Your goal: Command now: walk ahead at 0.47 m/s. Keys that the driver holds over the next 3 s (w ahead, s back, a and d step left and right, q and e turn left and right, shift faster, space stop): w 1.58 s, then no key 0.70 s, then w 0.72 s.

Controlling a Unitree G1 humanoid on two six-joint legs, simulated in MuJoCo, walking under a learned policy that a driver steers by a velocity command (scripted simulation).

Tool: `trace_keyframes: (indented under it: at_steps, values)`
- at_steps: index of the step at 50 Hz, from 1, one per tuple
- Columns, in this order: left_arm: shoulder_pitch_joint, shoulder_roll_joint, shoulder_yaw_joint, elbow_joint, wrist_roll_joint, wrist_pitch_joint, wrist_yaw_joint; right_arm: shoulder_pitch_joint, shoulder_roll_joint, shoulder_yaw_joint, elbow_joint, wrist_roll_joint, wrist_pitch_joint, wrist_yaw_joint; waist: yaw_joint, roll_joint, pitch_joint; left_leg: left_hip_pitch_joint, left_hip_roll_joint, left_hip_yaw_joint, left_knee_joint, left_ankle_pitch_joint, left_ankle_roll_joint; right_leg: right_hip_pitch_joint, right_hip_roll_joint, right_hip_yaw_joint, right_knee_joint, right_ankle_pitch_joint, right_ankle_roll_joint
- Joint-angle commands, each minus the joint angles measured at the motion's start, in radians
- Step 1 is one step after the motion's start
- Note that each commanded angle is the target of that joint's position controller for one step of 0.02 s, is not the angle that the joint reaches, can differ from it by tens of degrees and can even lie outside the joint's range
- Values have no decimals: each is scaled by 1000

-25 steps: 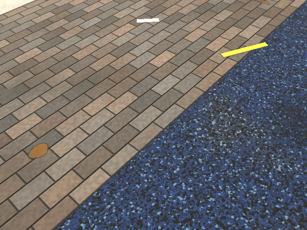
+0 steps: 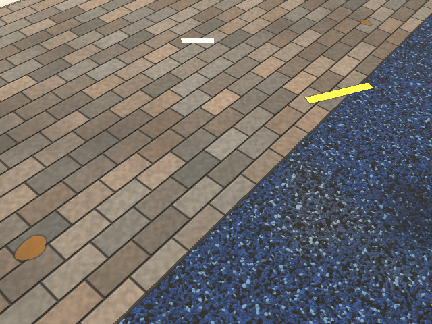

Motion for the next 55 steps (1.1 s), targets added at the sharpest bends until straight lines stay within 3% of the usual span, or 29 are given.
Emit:
trace_keyframes:
  at_steps: [1, 4, 8, 11, 13, 14, 15, 16, 17, 18, 19, 20, 21, 23, 25, 29, 33, 37, 40, 42, 43, 44, 45, 46, 47, 48, 49, 51, 55]
  values:
    - [-75, 32, 4, -69, 10, -1, -5, 23, -146, -22, -31, 1, -10, -17, 15, 96, 80, 91, 246, -218, -193, 237, 135, -173, -28, 27, -155, 119, 22]
    - [-190, 7, -12, -106, 5, 1, -21, 50, -157, -25, -26, 5, -6, -27, -7, 99, 98, 70, 228, -153, -214, 260, 125, -113, -1, 3, -333, 236, 34]
    - [-312, 15, -27, -145, -4, 1, -43, 120, -154, -29, 2, 15, 0, -28, -40, 91, 141, 132, 247, -121, -214, 254, 125, -91, 22, -13, -452, 276, 23]
    - [-361, 31, -31, -176, -8, -7, -62, 143, -163, -37, 17, 19, 13, -31, -34, 96, 153, 228, 285, -115, -162, 344, 116, -86, 31, -14, -506, 211, -8]
    - [-306, 69, -17, -172, -7, -11, -66, 121, -185, -46, 11, 18, 20, -32, 11, 123, 103, 261, 290, -99, -73, 593, 97, 43, 71, -42, -526, 145, -36]
    - [-217, 101, -1, -150, -4, -11, -63, 106, -194, -50, 7, 19, 25, -32, 63, 144, 40, 259, 277, -81, 32, 785, 84, 182, 108, -71, -527, 127, -57]
    - [-42, 146, 24, -97, -3, -9, -56, 88, -182, -44, -2, 17, 30, -32, 146, 140, -59, 191, 230, -46, 225, 854, 55, 420, 122, -77, -531, 150, -89]
    - [158, 214, 44, -54, 11, -6, -45, 84, -156, -31, -29, 1, 29, -31, 209, 52, -208, -56, 176, -18, 538, 565, 23, 766, -58, 128, -484, 162, -153]
    - [233, 271, 49, -29, 16, -2, -48, 216, -4, 12, -35, 5, 6, -15, 130, -224, -377, -438, -24, -50, 907, -229, -41, 1094, -310, 639, -610, -43, -325]
    - [224, 180, 23, -29, 10, 2, -47, 142, -92, -9, -27, 32, -23, -8, 166, -157, -356, -544, -1, -186, 1036, -339, -21, 1058, -289, 731, -712, -142, -296]
    - [118, 141, 10, -48, 5, -2, -43, 33, -148, -25, -66, 54, -38, -8, 150, -128, -184, -619, 54, -159, 1056, -271, -6, 911, -254, 567, -732, -90, -246]
    - [31, 111, -1, -70, 10, -8, -43, -25, -155, -27, -78, 54, -42, -17, 116, -33, -100, -580, 107, -133, 1009, -175, -2, 741, -217, 440, -761, 16, -219]
    - [-20, 83, -9, -74, 21, -14, -47, -49, -151, -37, -79, 38, -36, -26, 81, 1, -38, -529, 137, -120, 944, -122, -5, 596, -181, 349, -788, 108, -203]
    - [-35, 53, -19, -63, 31, -21, -53, -2, -104, -40, -73, 28, -8, -31, 25, -31, -19, -421, 172, -129, 865, -81, -4, 463, -139, 261, -843, 132, -191]
    - [-2, 78, -15, -43, 26, -23, -45, -22, -82, -40, -85, 26, 10, -34, 12, -37, 20, -429, 187, -117, 783, -62, -16, 402, -136, 218, -892, 125, -203]
    - [67, 124, -6, -24, 24, -18, -17, -182, -98, -44, -142, 9, 15, -29, 40, -23, 72, -535, 189, -106, 551, 162, -47, 421, -120, 152, -933, 145, -187]
    - [136, 135, -5, -3, 12, -13, -10, -323, -79, -31, -178, 15, 9, -13, 83, -24, 95, -483, 141, -60, 329, 322, -50, 444, -86, 71, -930, 166, -151]
    - [211, 147, 0, 33, 4, 2, -8, -430, -89, -21, -219, 24, 4, 9, 115, -25, 123, -504, 120, -56, 228, 277, -36, 571, -135, 72, -876, 166, -145]
    - [207, 169, 10, 40, 1, 18, -3, -412, -124, -28, -232, 28, -6, 23, 80, -48, 105, -440, 98, -46, 183, 165, 0, 648, -176, 85, -799, 275, -121]
    - [167, 160, 6, 29, 0, 28, -2, -211, -182, -60, -174, 23, -10, 20, -30, -51, -15, -153, 35, 9, 150, 145, 42, 623, -120, 29, -568, 572, -83]
    - [167, 124, -10, 9, 11, 29, -1, -14, -250, -86, -122, 13, -10, 12, -98, 7, -156, 147, 129, -94, 188, 167, 95, 466, -64, -18, -300, 475, -48]
    - [275, 11, -44, -7, 20, 9, -11, 106, -356, -111, -94, 3, -3, 8, -65, 256, -301, 534, 380, -549, 119, 29, 256, 52, 110, -59, 101, 19, 32]
    - [249, 47, -39, 3, 6, -16, -17, 115, -277, -84, -93, 10, -1, 12, -78, 273, -359, 566, 421, -783, -28, -87, 280, -85, 137, 89, 252, -383, 23]
    - [158, 126, -17, -21, -23, -31, -22, 22, -221, -65, -109, 16, -5, 12, -66, 214, -209, 449, 386, -644, -37, -122, 224, -181, 74, 106, 316, -337, 1]
    - [96, 131, -16, -35, -27, -35, -18, -66, -185, -53, -134, 12, -6, 11, -41, 145, -117, 301, 347, -508, -55, -73, 189, -175, 18, 79, 286, -243, -10]
    - [67, 124, -10, -37, -15, -30, -10, -132, -152, -43, -143, 3, -8, 14, -10, 98, -43, 152, 308, -409, -91, -4, 172, -133, -20, 63, 217, -166, -8]
    - [79, 113, -4, -33, -6, -16, -4, -165, -126, -34, -145, -6, -13, 16, 26, 112, -12, 52, 273, -339, -124, 46, 153, -65, -51, 71, 158, -114, -8]
    - [107, 70, -7, -26, 0, 8, -2, -156, -125, -33, -133, -6, -17, 18, 53, 122, 3, -29, 249, -275, -173, 100, 159, 1, -63, 64, 97, -73, 1]
    - [-8, 71, -3, -69, 14, 18, 0, -76, -172, -43, -102, -2, -19, -7, 39, 80, 52, -3, 248, -204, -217, 220, 172, -104, -66, 58, -99, 102, 37]
Next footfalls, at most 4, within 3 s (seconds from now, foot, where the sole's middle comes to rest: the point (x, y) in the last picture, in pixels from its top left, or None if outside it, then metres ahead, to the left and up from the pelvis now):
0.32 right None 0.36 -0.15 -0.79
0.86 left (177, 287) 0.66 0.10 -0.79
1.40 right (241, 206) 0.97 -0.14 -0.79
1.88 left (186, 160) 1.21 0.08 -0.79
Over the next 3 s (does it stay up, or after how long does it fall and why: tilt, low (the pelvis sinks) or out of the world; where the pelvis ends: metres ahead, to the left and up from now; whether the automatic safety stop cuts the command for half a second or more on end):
stays up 1.39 -0.06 -0.03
